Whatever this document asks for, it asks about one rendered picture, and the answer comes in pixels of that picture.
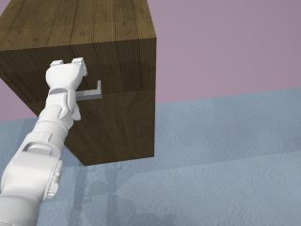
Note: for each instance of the robot left hand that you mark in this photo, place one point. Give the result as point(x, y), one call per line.
point(69, 75)

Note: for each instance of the handle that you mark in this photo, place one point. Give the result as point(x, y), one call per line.
point(90, 94)

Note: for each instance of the left robot upper arm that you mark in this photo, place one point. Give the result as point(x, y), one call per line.
point(33, 178)

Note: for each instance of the drawer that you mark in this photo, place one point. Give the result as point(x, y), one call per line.
point(115, 77)

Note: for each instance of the cabinet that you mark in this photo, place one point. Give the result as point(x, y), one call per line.
point(34, 33)

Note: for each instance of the robot left forearm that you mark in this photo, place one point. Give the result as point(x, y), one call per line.
point(51, 129)

